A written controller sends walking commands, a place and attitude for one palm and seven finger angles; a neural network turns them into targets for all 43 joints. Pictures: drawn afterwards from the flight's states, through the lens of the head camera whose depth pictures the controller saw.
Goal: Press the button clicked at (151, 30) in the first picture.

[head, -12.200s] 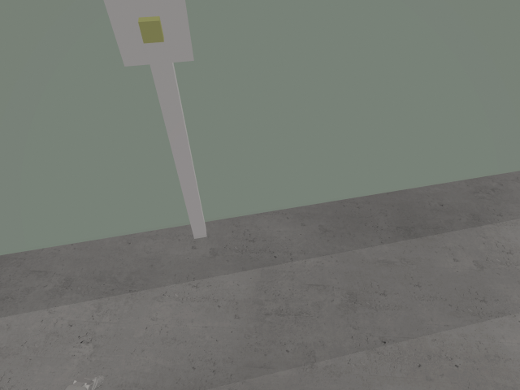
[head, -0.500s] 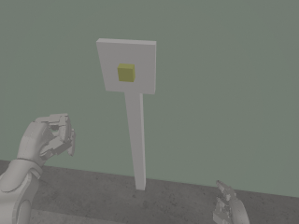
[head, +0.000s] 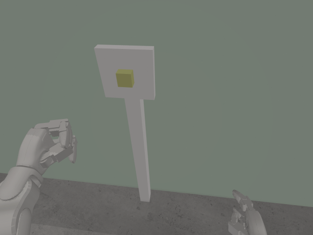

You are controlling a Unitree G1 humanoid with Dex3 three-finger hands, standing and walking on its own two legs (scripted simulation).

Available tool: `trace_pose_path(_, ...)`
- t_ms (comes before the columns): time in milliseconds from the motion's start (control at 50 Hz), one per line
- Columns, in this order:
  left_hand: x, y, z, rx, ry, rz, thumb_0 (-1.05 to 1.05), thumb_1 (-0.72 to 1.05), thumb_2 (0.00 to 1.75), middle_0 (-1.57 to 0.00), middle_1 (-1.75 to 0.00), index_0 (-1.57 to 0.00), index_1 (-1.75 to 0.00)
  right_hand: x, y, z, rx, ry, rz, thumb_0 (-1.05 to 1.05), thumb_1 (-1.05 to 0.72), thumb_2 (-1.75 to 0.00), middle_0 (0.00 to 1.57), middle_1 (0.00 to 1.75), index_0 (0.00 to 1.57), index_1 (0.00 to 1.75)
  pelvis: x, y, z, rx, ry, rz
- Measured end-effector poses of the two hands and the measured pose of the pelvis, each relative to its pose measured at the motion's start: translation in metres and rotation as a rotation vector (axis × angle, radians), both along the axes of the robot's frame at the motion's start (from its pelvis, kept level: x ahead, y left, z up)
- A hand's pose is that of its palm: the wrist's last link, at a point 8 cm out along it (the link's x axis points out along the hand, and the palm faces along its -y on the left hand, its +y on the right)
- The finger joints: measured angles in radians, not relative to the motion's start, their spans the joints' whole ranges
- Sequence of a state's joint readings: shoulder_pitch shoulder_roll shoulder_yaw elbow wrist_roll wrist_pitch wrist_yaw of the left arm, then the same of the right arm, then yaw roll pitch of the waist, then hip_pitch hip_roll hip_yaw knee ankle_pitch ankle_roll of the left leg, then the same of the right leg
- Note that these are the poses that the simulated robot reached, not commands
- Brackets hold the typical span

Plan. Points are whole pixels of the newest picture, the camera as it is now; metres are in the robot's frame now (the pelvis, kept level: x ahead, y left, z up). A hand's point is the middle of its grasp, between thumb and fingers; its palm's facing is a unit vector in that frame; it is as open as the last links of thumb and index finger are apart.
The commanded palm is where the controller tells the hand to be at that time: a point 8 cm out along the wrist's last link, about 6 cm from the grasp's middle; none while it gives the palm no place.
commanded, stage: aim a knuckle at the button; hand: left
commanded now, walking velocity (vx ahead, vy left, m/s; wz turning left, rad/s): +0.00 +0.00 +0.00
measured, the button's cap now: (125, 77) +0.53 +0.17 +0.18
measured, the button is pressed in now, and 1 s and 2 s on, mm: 0 0 0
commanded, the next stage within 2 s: press the button with the knuckle in 1.94 s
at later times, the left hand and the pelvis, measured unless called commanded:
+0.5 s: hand (98, 128) +0.31 +0.18 +0.16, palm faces +0.02 -1.00 -0.05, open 3.1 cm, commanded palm +0.28 +0.23 +0.16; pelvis +0.02 +0.00 +0.00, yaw -1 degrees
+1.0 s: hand (117, 110) +0.39 +0.16 +0.16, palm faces +0.01 -1.00 -0.02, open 3.1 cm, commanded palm +0.37 +0.21 +0.15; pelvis +0.03 +0.00 +0.00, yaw -1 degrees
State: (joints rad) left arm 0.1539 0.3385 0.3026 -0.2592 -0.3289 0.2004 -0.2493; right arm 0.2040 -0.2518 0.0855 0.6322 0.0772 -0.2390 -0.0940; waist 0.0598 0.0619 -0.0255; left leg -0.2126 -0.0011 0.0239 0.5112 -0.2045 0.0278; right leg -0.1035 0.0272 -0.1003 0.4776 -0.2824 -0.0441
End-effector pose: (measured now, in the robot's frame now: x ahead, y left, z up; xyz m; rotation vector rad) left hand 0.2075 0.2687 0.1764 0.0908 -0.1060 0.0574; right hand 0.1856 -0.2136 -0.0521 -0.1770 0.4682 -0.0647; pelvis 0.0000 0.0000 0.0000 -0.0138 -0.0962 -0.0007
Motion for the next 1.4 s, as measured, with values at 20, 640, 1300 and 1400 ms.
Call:
trace_pose_path(20,0.0,0.0,-0.001,-0.001,0.004,-0.001,0.02,0.9,0.9,-1.3,-1.5,-1.3,-1.5,0.0,0.0,-0.001,0.002,0.0,0.0,0.01,-0.9,-0.9,0.21,0.3,0.2,0.3,0.0,-0.001,0.0,0.0,0.0,0.0)
trace_pose_path(640,0.095,-0.039,-0.015,-0.048,0.036,-0.039,0.02,0.9,0.9,-1.3,-1.5,-1.3,-1.5,0.009,-0.016,-0.015,-0.004,0.102,-0.048,0.01,-0.9,-0.9,0.21,0.3,0.2,0.3,0.024,-0.004,0.0,0.016,0.05,-0.013)
trace_pose_path(1300,0.2,-0.069,-0.027,-0.088,0.101,-0.043,0.02,0.9,0.9,-1.3,-1.5,-1.3,-1.5,-0.055,-0.034,-0.043,-0.014,0.366,-0.181,0.01,-0.9,-0.9,0.21,0.3,0.2,0.3,0.024,0.0,0.0,0.014,0.108,-0.037)
trace_pose_path(1400,0.206,-0.073,-0.027,-0.08,0.086,-0.047,0.02,0.9,0.9,-1.3,-1.5,-1.3,-1.5,-0.067,-0.036,-0.046,-0.006,0.393,-0.204,0.01,-0.9,-0.9,0.2,0.3,0.2,0.3,0.025,0.002,0.0,0.015,0.118,-0.047)
